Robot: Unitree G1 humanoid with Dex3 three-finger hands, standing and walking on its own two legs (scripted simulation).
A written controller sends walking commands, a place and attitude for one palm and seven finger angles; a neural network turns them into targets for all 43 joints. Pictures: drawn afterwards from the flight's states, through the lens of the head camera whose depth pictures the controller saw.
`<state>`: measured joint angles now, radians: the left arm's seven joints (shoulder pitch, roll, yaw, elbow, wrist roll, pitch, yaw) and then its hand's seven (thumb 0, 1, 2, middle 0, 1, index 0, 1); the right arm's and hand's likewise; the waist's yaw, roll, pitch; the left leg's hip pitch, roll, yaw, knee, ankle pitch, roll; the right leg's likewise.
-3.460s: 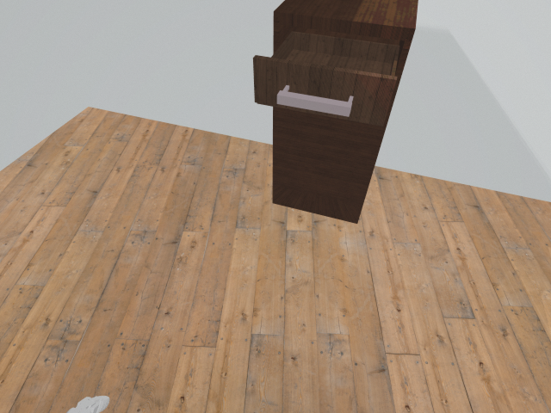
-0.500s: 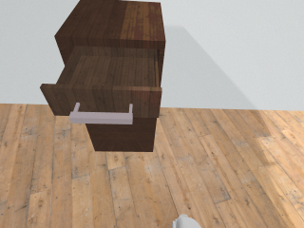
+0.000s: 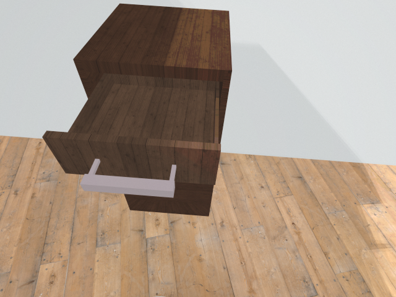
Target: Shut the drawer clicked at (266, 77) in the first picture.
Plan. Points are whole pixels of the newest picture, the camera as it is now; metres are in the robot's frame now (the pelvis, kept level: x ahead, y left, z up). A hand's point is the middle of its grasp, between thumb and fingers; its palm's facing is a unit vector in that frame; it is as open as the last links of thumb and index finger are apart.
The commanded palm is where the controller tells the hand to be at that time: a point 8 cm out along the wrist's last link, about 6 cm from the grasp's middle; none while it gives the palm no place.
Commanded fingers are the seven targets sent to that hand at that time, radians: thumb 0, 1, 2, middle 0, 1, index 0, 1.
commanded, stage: come to a stop and stand still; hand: left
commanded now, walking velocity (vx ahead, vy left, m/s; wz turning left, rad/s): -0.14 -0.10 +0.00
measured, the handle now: (131, 176) +0.36 +0.18 +0.02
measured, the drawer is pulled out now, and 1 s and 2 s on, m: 0.26 0.26 0.26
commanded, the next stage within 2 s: look again from close up in 1.58 s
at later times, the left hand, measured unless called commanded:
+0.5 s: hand out of the picture -0.09 +0.17 -0.17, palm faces +0.05 -0.97 -0.23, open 7.4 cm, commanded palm none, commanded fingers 0.00 0.90 0.90 -0.20 -0.30 -0.20 -0.30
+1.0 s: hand out of the picture -0.15 +0.19 -0.18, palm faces +0.07 -0.99 -0.13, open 7.4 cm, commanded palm none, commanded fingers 0.00 0.90 0.90 -0.20 -0.30 -0.20 -0.30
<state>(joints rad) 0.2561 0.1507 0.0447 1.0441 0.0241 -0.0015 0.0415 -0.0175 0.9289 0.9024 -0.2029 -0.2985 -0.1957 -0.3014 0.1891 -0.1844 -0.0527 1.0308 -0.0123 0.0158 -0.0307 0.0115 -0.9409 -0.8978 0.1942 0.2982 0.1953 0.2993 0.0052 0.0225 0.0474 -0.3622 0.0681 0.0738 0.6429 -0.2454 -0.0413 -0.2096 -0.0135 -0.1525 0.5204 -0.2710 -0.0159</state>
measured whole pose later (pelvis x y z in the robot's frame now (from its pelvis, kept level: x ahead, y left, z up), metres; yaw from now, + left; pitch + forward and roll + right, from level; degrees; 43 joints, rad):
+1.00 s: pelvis -0.09 +0.03 +0.01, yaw +0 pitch +0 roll +0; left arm 0.40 0.14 0.04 1.14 0.03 0.03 0.02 0.00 0.91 0.90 -0.20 -0.30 -0.19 -0.30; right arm 0.29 -0.11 -0.02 1.10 -0.03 -0.02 -0.04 0.02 -0.95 -0.90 0.20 0.30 0.20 0.30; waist 0.01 -0.06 -0.01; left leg -0.18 0.03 0.09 0.47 -0.29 0.01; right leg -0.30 -0.06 -0.05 0.75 -0.43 0.00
